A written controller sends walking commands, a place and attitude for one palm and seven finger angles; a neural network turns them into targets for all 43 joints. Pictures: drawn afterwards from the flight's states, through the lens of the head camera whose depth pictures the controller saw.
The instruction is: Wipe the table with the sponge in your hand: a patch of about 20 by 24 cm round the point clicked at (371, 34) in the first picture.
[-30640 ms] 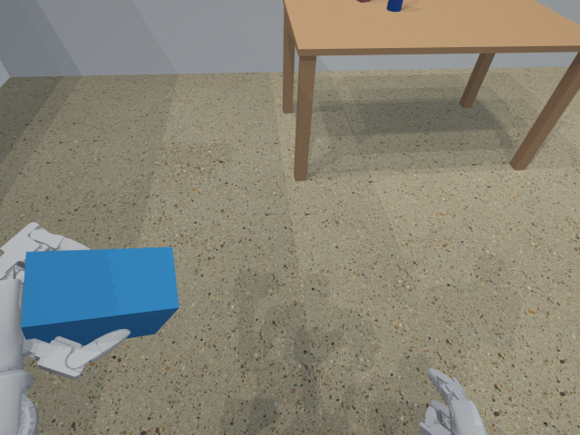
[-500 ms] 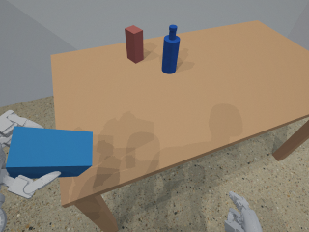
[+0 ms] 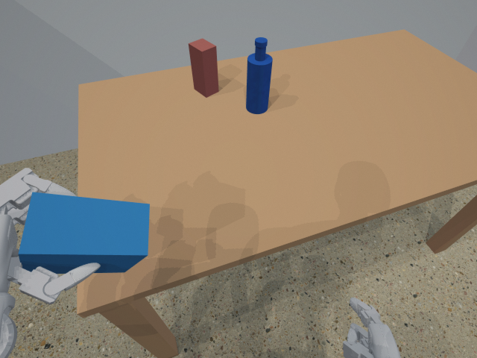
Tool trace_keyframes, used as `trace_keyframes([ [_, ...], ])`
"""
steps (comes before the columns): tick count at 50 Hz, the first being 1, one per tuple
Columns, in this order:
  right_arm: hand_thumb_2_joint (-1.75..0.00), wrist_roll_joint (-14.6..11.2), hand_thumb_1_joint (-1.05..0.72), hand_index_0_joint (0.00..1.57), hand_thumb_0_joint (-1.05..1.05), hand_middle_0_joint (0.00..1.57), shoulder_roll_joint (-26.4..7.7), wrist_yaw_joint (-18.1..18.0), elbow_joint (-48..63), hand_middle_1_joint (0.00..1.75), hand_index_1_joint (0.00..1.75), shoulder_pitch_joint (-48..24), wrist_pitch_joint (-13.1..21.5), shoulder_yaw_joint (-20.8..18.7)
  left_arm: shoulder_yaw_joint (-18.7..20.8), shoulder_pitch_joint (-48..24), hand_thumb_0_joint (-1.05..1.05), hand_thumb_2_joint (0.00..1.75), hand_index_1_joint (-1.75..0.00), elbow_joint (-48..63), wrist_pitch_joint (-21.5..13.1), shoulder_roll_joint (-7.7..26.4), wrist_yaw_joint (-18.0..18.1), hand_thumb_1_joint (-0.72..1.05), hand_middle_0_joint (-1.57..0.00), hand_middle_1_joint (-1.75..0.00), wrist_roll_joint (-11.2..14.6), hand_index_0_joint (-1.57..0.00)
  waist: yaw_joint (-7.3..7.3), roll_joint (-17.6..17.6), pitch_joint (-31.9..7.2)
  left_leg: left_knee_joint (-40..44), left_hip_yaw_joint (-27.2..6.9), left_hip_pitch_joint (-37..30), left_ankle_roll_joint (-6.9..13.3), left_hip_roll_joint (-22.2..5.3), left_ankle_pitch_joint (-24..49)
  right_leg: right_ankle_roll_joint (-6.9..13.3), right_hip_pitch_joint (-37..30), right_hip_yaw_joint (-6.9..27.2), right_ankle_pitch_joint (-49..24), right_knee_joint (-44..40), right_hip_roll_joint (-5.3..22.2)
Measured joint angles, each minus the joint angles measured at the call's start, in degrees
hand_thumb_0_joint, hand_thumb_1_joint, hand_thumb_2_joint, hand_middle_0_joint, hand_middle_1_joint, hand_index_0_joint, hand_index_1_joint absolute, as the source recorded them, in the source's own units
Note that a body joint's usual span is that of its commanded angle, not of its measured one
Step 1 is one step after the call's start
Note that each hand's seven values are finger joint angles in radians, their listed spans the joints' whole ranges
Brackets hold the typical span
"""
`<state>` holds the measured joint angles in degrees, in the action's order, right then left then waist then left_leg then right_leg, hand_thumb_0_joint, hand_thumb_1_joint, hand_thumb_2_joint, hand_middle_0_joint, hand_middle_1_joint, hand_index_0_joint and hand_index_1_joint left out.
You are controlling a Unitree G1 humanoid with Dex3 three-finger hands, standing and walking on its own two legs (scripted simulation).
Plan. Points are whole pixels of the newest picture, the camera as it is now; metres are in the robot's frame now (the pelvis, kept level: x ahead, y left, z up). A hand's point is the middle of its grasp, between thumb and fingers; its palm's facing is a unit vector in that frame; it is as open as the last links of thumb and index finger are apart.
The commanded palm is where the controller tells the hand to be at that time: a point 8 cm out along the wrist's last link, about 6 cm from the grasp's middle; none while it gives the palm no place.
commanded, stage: shuffle to correct the standing spot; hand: left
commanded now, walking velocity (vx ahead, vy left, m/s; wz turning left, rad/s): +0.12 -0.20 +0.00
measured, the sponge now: (104, 239) +0.24 +0.20 +0.13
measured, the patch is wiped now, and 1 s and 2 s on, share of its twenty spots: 0.00 0.00 0.00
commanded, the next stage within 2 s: none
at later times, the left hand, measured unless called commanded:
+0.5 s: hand (142, 256) +0.20 +0.13 +0.17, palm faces +0.31 -0.81 -0.50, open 10.6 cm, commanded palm +0.14 +0.17 +0.19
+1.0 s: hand (257, 272) +0.19 +0.00 +0.17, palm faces +0.37 -0.81 -0.45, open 10.6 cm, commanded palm +0.14 +0.03 +0.19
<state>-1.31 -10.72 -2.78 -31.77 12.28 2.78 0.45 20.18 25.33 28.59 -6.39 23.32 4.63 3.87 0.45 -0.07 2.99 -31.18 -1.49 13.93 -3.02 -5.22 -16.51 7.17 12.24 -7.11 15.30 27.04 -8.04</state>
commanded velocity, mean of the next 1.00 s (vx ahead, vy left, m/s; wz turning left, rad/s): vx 0.16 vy -0.14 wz -0.01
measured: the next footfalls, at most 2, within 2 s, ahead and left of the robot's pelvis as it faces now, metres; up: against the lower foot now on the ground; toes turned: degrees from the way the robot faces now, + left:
left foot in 0.20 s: +0.06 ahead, +0.12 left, +0.00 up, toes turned -1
right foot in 0.44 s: +0.04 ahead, -0.26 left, +0.00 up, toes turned -6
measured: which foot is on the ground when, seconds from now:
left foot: down 0.00-0.00, up 0.02-0.18, down 0.20-0.44, up 0.46-0.58, down 0.60-0.82, up 0.84-1.00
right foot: down 0.00-0.18, up 0.20-0.42, down 0.44-0.58, up 0.60-0.80, down 0.82-1.00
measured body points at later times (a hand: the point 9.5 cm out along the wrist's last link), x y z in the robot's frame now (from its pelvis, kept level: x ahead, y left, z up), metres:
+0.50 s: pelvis -0.03 -0.10 -0.02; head +0.02 -0.10 +0.43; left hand +0.18 +0.17 +0.20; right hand +0.13 -0.33 -0.11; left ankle +0.01 +0.07 -0.71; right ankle +0.00 -0.25 -0.73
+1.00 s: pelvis -0.03 -0.25 +0.01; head -0.02 -0.27 +0.46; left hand +0.17 +0.04 +0.19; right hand +0.12 -0.48 -0.09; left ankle -0.06 -0.11 -0.61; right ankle +0.00 -0.28 -0.73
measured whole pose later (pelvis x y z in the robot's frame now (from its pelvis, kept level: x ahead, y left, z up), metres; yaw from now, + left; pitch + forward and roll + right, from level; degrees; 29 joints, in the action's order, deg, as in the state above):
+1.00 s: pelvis -0.03 -0.25 +0.01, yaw -2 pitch -1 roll +3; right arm -1.9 -11.5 -1.8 -34.5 13.2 2.6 0.6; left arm 21.3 26.9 22.7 -8.4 21.5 6.4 3.1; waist 0.5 0.7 0.7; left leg -75.4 2.0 30.2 0.1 -0.7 -18.9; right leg 7.6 14.6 -7.4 12.5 27.3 -1.3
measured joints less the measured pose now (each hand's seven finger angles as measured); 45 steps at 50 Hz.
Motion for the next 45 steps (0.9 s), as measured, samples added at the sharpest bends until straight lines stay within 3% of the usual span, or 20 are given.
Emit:
trace_keyframes([
  [2, -0.9, -0.32, -0.91, 0.2, 0.01, 0.2, 0.29, 0.32, -0.08, 0.3, 0.3, -0.58, -0.05, -0.02, -0.19, -0.51, -0.01, 1.03, -1.3, -0.11, 0.34, -0.21, -0.06, -0.53, -0.69, -1.3, 0.3, -0.7, 0.06, -0.03, 0.38, -5.86, 0.32, 2.74, 2.34, -0.02, -0.98, 3.82, -0.31, -0.43, -0.85, -0.93, -0.4],
  [3, -0.9, -0.48, -0.91, 0.2, 0.01, 0.2, 0.51, 0.52, -0.31, 0.3, 0.3, -0.78, -0.13, 0.0, -0.28, -0.43, -0.01, 1.03, -1.3, -0.29, 0.32, -0.47, -0.02, -0.53, -0.69, -1.3, 0.55, -0.7, 0.27, 0.43, 0.45, -10.57, 0.33, 4.33, 2.92, 0.7, -2.81, 4.31, -0.59, -0.24, -1.19, -1.54, -0.33],
  [4, -0.9, -0.62, -0.91, 0.2, 0.01, 0.2, 0.7, 0.76, -0.6, 0.3, 0.3, -0.92, -0.22, 0.13, -0.28, 0.02, -0.01, 1.03, -1.3, -0.47, 0.18, -0.8, 0.08, -0.53, -0.69, -1.3, 0.79, -0.7, 0.58, 1.02, 0.33, -15.01, 0.56, 5.77, 3.25, 1.51, -4.5, 3.44, -0.97, 0.27, -1.67, -2.51, -0.23],
  [6, -0.9, -0.7, -0.91, 0.2, 0.01, 0.2, 1.26, 1.03, -1.26, 0.3, 0.3, -1.11, -0.22, 0.47, 0.15, 1.49, -0.01, 1.03, -1.3, -0.63, -0.1, -1.29, 0.29, -0.53, -0.69, -1.3, 1.0, -0.7, 1.14, 2.44, 0.16, -17.94, 2.57, 6.62, 3.52, 2.54, -6.79, -2.25, -2.2, 1.7, -3.27, -5.43, -0.11],
  [8, -0.9, -0.49, -0.91, 0.2, 0.01, 0.2, 1.96, 0.8, -1.39, 0.3, 0.3, -1.52, -0.08, 1.05, 1.2, 2.63, -0.01, 1.03, -1.3, -0.23, -0.15, -1.03, 0.76, -0.53, -0.69, -1.3, 0.95, -0.7, 1.58, 4.6, 0.77, -7.02, 6.2, 2.83, 4.11, 3.78, -4.27, -5.94, -2.17, 2.74, -6.02, -5.91, 0.19],
  [10, -0.9, 0.73, -0.91, 0.2, 0.01, 0.2, 0.43, 0.51, 1.48, 0.3, 0.3, -2.16, 0.37, 1.01, 1.47, 2.49, -0.01, 1.03, -1.3, 0.84, -0.49, -1.06, 1.43, -0.53, -0.69, -1.3, 0.46, -0.7, 1.52, 2.02, 2.33, 6.07, 5.03, -2.1, 6.54, 2.83, 6.37, -8.05, 4.39, 1.51, -4.29, 8.34, -1.48],
  [13, -0.9, 1.18, -0.91, 0.2, 0.01, 0.2, 1.11, 1.15, 1.41, 0.3, 0.3, -4.3, 0.07, -0.85, 0.69, -2.69, -0.01, 1.03, -1.3, -0.63, -0.32, 1.13, 0.51, -0.53, -0.69, -1.3, -0.87, -0.7, 0.94, 3.21, 5.07, 3.65, 4.2, -1.87, 3.04, 3.59, 4.46, -9.54, 15.18, 7.69, 1.64, 40.49, 0.88],
  [15, -0.9, 0.97, -0.91, 0.2, 0.01, 0.2, 1.0, 2.14, 0.98, 0.3, 0.3, -4.37, -0.43, -0.83, 0.08, -4.44, -0.01, 1.03, -1.3, -1.09, 0.18, 1.16, -0.21, -0.53, -0.69, -1.3, -1.04, -0.7, 0.05, 2.77, 4.41, 2.64, 2.77, -0.36, 2.16, 2.91, 3.8, -8.97, 19.27, 10.14, 3.37, 50.12, 3.42],
  [17, -0.9, 0.54, -0.91, 0.2, 0.01, 0.2, 0.86, 2.89, 1.51, 0.3, 0.3, -3.49, -0.66, -0.73, 0.21, -3.63, -0.01, 1.03, -1.3, 0.39, -0.32, 0.93, -0.68, -0.53, -0.69, -1.3, -1.2, -0.7, -0.32, 1.2, 3.88, 1.95, 0.97, 1.29, 1.24, 0.8, 3.82, -8.21, 19.09, 10.28, 3.44, 44.13, 6.86],
  [19, -0.9, -0.27, -0.91, 0.2, 0.01, 0.2, 1.01, 3.24, 2.69, 0.3, 0.3, -1.83, -0.21, -0.46, 1.69, -0.52, -0.01, 1.03, -1.3, 3.19, -1.71, 1.76, -0.64, -0.53, -0.69, -1.3, -0.98, -0.7, 0.11, 0.02, 3.44, 0.06, -0.09, 3.12, -0.07, -1.76, 3.01, -7.86, 15.1, 8.84, 2.61, 28.12, 9.99],
  [22, -0.9, -0.86, -0.91, 0.2, 0.01, 0.2, 1.29, 3.21, 4.09, 0.3, 0.3, 1.09, 1.13, 0.1, 5.04, 3.22, -0.01, 1.03, -1.3, 6.47, -3.53, 4.59, -0.03, -0.53, -0.69, -1.3, -1.15, -0.7, 0.92, -0.79, 3.12, -8.87, -2.19, 7.51, -0.57, -4.85, -1.92, -9.44, 6.91, 5.63, 0.52, 9.1, 11.39],
  [24, -0.9, -0.85, -0.91, 0.2, 0.01, 0.2, -0.09, 2.67, 1.45, 0.3, 0.3, 0.58, 1.43, -0.33, 4.1, 1.17, -0.01, 1.03, -1.3, 5.74, -4.02, 2.9, 0.19, -0.53, -0.69, -1.29, -1.51, -0.7, 0.29, -3.85, 4.82, -18.15, -5.22, 10.6, 1.4, -5.15, -6.82, -9.91, 5.88, 2.75, 2.47, 10.7, 9.04],
  [27, -0.9, -1.25, -0.91, 0.2, 0.01, 0.2, -1.11, 2.0, -2.86, 0.3, 0.3, 0.49, -0.03, -0.47, 1.68, -1.15, 0.0, 1.03, -1.3, 4.41, -2.95, -0.18, 1.04, -0.54, -0.69, -1.29, -1.45, -0.7, 0.34, -2.23, 4.18, -25.39, -1.47, 11.39, 3.05, -0.06, -7.57, -8.43, 5.26, 2.38, 2.47, 10.93, 9.46],
  [30, -0.9, -0.82, -0.91, 0.2, 0.01, 0.2, -0.94, 1.17, -2.3, 0.3, 0.3, 1.26, -0.61, -0.24, 2.91, 0.9, 0.0, 1.03, -1.3, 5.08, -2.58, -0.4, 1.79, -0.54, -0.69, -1.29, -0.64, -0.7, -0.74, 0.53, 1.89, -10.34, 1.41, 5.63, 3.16, 2.6, -3.62, -7.31, 7.88, 3.18, 3.99, 14.68, 9.43],
  [33, -0.9, 0.35, -0.91, 0.2, 0.01, 0.2, 2.12, 0.94, -2.99, 0.3, 0.3, 0.54, -0.27, -0.94, 3.81, 0.53, -0.01, 1.03, -1.3, 2.46, -2.47, 1.27, 2.05, -0.53, -0.69, -1.29, -1.2, -0.7, -0.9, 4.8, 2.72, -6.54, 2.95, 2.4, 1.54, 3.3, -1.99, -7.03, 11.64, 6.15, 7.02, 28.95, 8.2],
  [35, -0.9, 0.67, -0.91, 0.2, 0.01, 0.2, 3.01, 1.45, -2.52, 0.3, 0.3, 1.27, 0.05, -0.64, 2.91, 0.36, -0.01, 1.03, -1.3, 1.54, -1.55, 1.32, 1.82, -0.53, -0.69, -1.29, -1.41, -0.7, -1.69, 4.73, 1.84, -2.21, 1.75, 0.77, 0.52, 2.54, 0.45, -7.32, 13.2, 4.99, 6.77, 33.89, 6.99],
  [37, -0.9, 0.55, -0.91, 0.2, 0.01, 0.2, 2.71, 2.14, -1.41, 0.3, 0.3, 2.12, 0.49, -0.3, 1.41, 0.53, -0.01, 1.03, -1.3, 1.99, -1.47, 0.79, 1.67, -0.53, -0.69, -1.29, -1.73, -0.7, -1.89, 2.92, 1.0, 1.01, 0.14, 0.27, 0.16, 1.08, 2.53, -7.11, 12.53, 2.9, 6.26, 29.49, 6.81],
  [40, -0.9, -0.09, -0.91, 0.2, 0.01, 0.2, 1.47, 2.48, 0.99, 0.3, 0.3, 2.97, 1.18, 0.3, 1.09, 2.93, -0.01, 1.03, -1.3, 3.9, -2.81, 1.55, 1.73, -0.53, -0.69, -1.3, -1.71, -0.7, -1.0, 0.39, 0.07, -0.07, -0.66, 1.63, -0.85, -0.8, 2.09, -6.68, 7.06, 1.05, 2.11, 11.82, 7.96],
  [43, -0.9, -0.21, -0.91, 0.2, 0.01, 0.2, -0.15, 1.85, 0.25, 0.3, 0.3, 1.3, 1.24, 0.09, 1.46, 2.79, 0.0, 1.03, -1.3, 2.47, -3.61, 2.18, 1.47, -0.53, -0.69, -1.29, -1.88, -0.7, -0.64, -3.63, 1.05, -11.14, -2.78, 5.59, 1.42, -2.69, -4.24, -3.9, 4.24, -1.07, 0.67, 7.28, 5.88],
  [45, -0.9, -0.64, -0.91, 0.2, 0.01, 0.2, -0.67, 1.39, -2.13, 0.3, 0.3, 0.42, 0.6, -0.28, 0.58, 0.77, 0.0, 1.03, -1.3, -0.39, -2.91, 1.39, 1.25, -0.54, -0.69, -1.29, -1.74, -0.7, -0.5, -3.78, 0.96, -23.78, -2.67, 9.41, 2.5, -0.1, -7.15, -1.75, 3.44, -1.99, 0.97, 7.26, 5.86],
])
